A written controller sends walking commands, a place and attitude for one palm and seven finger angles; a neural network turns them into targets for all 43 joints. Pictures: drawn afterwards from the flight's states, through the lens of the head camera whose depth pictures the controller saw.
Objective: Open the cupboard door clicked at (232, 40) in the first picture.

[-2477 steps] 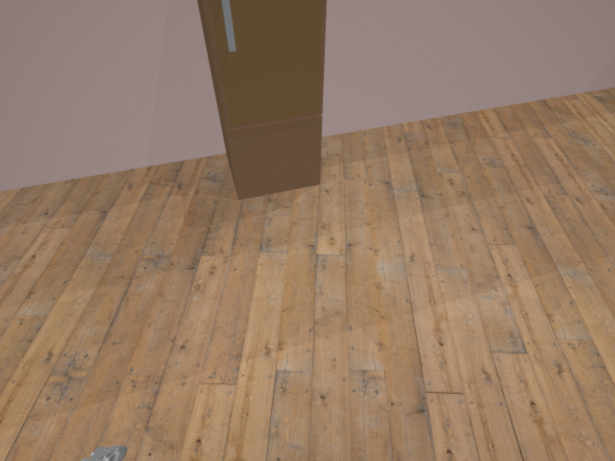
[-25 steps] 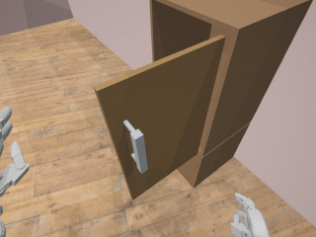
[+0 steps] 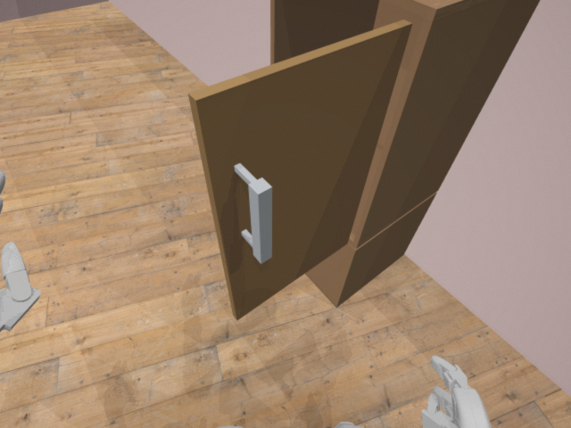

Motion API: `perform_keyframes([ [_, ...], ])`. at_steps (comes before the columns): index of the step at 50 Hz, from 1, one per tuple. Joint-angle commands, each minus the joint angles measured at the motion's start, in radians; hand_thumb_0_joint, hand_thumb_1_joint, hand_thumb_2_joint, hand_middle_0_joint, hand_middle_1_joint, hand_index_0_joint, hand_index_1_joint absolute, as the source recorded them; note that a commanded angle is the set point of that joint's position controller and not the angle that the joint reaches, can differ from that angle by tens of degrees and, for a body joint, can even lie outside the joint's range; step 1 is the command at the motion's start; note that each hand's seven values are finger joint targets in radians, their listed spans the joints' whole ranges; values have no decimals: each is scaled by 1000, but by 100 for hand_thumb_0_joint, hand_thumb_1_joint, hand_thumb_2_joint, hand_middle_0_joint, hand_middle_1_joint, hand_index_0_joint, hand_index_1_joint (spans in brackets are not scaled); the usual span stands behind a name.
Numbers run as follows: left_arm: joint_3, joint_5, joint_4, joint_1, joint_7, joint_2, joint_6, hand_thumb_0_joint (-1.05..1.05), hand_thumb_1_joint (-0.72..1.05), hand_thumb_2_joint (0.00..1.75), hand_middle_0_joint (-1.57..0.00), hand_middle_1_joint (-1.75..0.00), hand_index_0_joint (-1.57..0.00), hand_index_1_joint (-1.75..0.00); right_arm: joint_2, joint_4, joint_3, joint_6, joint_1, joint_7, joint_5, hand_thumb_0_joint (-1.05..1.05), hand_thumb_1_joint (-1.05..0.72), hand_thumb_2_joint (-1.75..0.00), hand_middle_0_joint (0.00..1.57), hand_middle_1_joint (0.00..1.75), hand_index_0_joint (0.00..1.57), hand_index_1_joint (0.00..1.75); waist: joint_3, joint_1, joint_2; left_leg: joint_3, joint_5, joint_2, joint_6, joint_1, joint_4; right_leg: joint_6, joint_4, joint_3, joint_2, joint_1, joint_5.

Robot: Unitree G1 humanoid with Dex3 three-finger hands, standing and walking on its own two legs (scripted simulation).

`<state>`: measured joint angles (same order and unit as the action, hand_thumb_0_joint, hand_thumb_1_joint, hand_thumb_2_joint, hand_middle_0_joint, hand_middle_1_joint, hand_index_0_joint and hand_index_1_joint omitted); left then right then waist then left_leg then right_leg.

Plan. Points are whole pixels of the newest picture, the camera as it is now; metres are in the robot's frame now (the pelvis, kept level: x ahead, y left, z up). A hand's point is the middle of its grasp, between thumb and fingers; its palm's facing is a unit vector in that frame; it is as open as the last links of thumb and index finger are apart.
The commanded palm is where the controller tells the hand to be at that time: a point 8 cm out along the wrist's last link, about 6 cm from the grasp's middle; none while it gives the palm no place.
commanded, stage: step back with the hand held close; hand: left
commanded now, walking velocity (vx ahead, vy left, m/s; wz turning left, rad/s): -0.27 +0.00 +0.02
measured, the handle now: (253, 216) +0.40 +0.08 +0.07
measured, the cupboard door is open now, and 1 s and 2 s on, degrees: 90 90 90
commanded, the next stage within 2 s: stop stepping back and stand still in 0.64 s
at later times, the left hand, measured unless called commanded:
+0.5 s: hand out of the picture +0.14 +0.28 +0.18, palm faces +0.47 -0.73 -0.50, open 7.4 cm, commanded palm +0.07 +0.30 +0.19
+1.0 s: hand out of the picture +0.06 +0.21 +0.17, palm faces +0.31 -0.80 -0.51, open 7.4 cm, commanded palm +0.00 +0.25 +0.19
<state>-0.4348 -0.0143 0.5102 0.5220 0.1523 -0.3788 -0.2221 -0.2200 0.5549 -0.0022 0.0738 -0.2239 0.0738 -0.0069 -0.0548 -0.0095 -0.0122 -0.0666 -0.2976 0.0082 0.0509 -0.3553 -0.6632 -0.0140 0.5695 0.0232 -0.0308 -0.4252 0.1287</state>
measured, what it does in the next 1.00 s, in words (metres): walks backwards: right foot, then left foot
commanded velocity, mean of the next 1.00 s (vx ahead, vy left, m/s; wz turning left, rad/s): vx -0.22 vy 0.02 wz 0.00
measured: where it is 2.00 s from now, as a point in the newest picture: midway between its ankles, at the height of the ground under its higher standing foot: outside the picture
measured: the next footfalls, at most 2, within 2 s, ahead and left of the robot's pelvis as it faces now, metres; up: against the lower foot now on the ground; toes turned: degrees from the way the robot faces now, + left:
right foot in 0.68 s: -0.17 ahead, -0.14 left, +0.00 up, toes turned -3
left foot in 0.86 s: -0.04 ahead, +0.05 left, +0.00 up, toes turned -2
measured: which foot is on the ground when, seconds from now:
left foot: down 0.00-0.72, up 0.74-0.84, down 0.86-1.00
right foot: down 0.00-0.38, up 0.40-0.66, down 0.68-1.00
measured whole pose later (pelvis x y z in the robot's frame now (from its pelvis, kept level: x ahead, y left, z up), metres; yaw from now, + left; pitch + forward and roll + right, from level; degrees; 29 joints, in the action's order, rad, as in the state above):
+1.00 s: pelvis -0.16 -0.04 +0.01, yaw -4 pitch +1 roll +1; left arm -0.44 0.05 0.50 0.60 0.14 -0.47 -0.17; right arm -0.25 0.60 0.00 0.11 -0.20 0.08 -0.01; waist 0.00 0.03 -0.05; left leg -0.06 -0.14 0.02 0.04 -0.35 -0.47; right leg 0.00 0.54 0.00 0.02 -0.20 0.37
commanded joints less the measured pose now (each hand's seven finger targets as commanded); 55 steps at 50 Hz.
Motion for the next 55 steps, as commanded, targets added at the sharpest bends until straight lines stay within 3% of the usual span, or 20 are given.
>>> perform_keyframes([
  [1, -135, 2, 218, -69, 34, -194, -72, 0, 90, 90, -20, -30, -20, -30, -142, -157, -51, 70, 81, 18, 2, 0, -90, -90, 20, 30, 20, 30, 76, 18, 90, 185, -387, -119, 40, -296, 287, 20, -30, -138, -30, 232, 243],
  [7, -167, -12, 202, -62, 27, -194, -91, 0, 90, 90, -20, -30, -20, -30, -135, -156, -57, 96, 94, 13, 0, 0, -90, -90, 20, 30, 20, 30, 75, 6, 137, 229, -380, -191, 76, -496, 341, 1, 213, -104, 40, 438, -32],
  [9, -154, -3, 207, -71, 20, -191, -94, 0, 90, 90, -20, -30, -20, -30, -131, -140, -59, 99, 70, 7, -1, 0, -90, -90, 20, 30, 20, 30, 94, 20, 52, 181, -253, -125, 39, -375, 241, 28, 114, -169, -4, 340, -153],
  [13, -157, 19, 237, -68, 19, -226, -93, 0, 90, 90, -20, -30, -20, -30, -118, -114, -62, 85, 76, -11, 3, 0, -90, -90, 20, 30, 20, 30, 135, 22, -97, 107, -210, -13, -17, -95, -33, 113, -197, -362, -168, 34, 148],
  [15, -160, 29, 258, -43, 26, -236, -92, 0, 90, 90, -20, -30, -20, -30, -103, -95, -52, 73, 77, -16, 4, 0, -90, -90, 20, 30, 20, 30, 171, 29, -107, 105, -136, -8, -27, 20, -40, 114, -203, -304, -183, -37, 144],
  [17, -184, 32, 278, -9, 28, -244, -98, 0, 90, 90, -20, -30, -20, -30, -125, -114, -59, 67, 89, -6, 4, 0, -90, -90, 20, 30, 20, 30, 155, 28, 37, 196, -177, -76, 6, -41, 172, 52, -66, -190, -71, -11, 181],
  [19, -213, 13, 276, 17, 31, -218, -110, 0, 90, 90, -20, -30, -20, -30, -148, -131, -69, 86, 121, 9, -9, 0, -90, -90, 20, 30, 20, 30, 161, 10, 344, 446, -442, -329, 116, -427, 511, -16, 406, -41, 114, 326, 175],
  [20, -211, 12, 276, -4, 33, -224, -106, 0, 90, 90, -20, -30, -20, -30, -124, -118, -76, 98, 104, 13, -20, 0, -90, -90, 20, 30, 20, 30, 164, 21, 294, 471, -378, -378, 142, -425, 559, -14, 589, -63, 133, 312, 270],
  [22, -184, 29, 224, -10, 34, -201, -93, 0, 90, 90, -20, -30, -20, -30, -114, -89, -85, 120, 97, 3, -10, 0, -90, -90, 20, 30, 20, 30, 143, 13, 137, 374, -139, -341, 140, -194, 437, -4, 593, -91, 107, 109, 351],
  [24, -125, 45, 228, -11, 38, -166, -87, 0, 90, 90, -20, -30, -20, -30, -105, -58, -74, 142, 99, 1, -15, 0, -90, -90, 20, 30, 20, 30, 150, 13, 163, 325, 105, -316, 116, 19, 394, -5, 427, -62, 74, 14, 394],
  [29, -49, 57, 258, -95, 23, -159, -46, 0, 90, 90, -20, -30, -20, -30, -113, -25, -53, 149, 115, -14, -16, 0, -90, -90, 20, 30, 20, 30, 216, 5, 256, 238, 226, -261, 54, 193, 438, 15, 32, 3, 87, 144, 366],
  [33, -149, 68, 279, -27, -2, -276, -67, 0, 90, 90, -20, -30, -20, -30, -107, -46, -50, 110, 136, -20, -19, 0, -90, -90, 20, 30, 20, 30, 286, -9, 117, 115, 401, -167, -27, 271, 251, 57, -286, -64, -5, 195, -20],
  [36, -168, 78, 258, -21, -5, -289, -77, 0, 90, 90, -20, -30, -20, -30, -77, -88, -35, 90, 179, -7, 18, 0, -90, -90, 20, 30, 20, 30, 258, -14, -180, -9, 27, 3, -70, 105, -27, 53, -243, -150, -182, 204, -598],
  [38, -233, 62, 192, 93, -3, -329, -50, 0, 90, 90, -20, -30, -20, -30, -76, -124, -21, 77, 205, -1, 17, 0, -90, -90, 20, 30, 20, 30, 255, -22, -203, 35, -82, 15, -59, -104, -142, 56, -134, -167, -235, 319, -920],
  [40, -183, 65, 191, 121, -2, -259, -25, 0, 90, 90, -20, -30, -20, -30, -64, -110, 4, 53, 155, 6, 10, 0, -90, -90, 20, 30, 20, 30, 223, 13, -70, 29, 30, -3, -56, -62, 17, 94, -95, -116, -186, 344, -772],
  [45, -140, 72, 173, 117, 17, -246, -12, 0, 90, 90, -20, -30, -20, -30, -140, -103, -35, 79, 88, 21, 16, 0, -90, -90, 20, 30, 20, 30, 277, 12, 150, 174, 749, -160, 18, 355, 222, -22, -43, -31, 25, 134, -39],
  [48, -130, 64, 248, 59, 16, -259, -21, 0, 90, 90, -20, -30, -20, -30, -147, -101, -35, 102, 102, 14, -7, 0, -90, -90, 20, 30, 20, 30, 217, 6, 236, 263, 372, -192, 34, 166, 359, 1, -6, -14, 49, 210, 289],
  [51, -136, 59, 201, 69, 20, -242, -18, 0, 90, 90, -20, -30, -20, -30, -136, -110, -33, 98, 123, 13, -3, 0, -90, -90, 20, 30, 20, 30, 99, 16, 109, 189, -180, -104, -9, -69, 373, 39, -198, -45, 10, 287, 308],
  [53, -151, 59, 190, 75, 18, -266, -28, 0, 90, 90, -20, -30, -20, -30, -132, -96, -53, 77, 107, 9, -3, 0, -90, -90, 20, 30, 20, 30, 78, 20, -114, 98, -59, 5, -63, 42, -35, 141, -445, -349, -200, 23, 621],
  [55, -120, 51, 173, -9, 24, -234, -35, 0, 90, 90, -20, -30, -20, -30, -124, -59, -47, 74, 76, 8, -5, 0, -90, -90, 20, 30, 20, 30, 35, 32, -113, 100, -40, -25, -60, -77, -272, 190, -422, -379, -285, 24, 479],
])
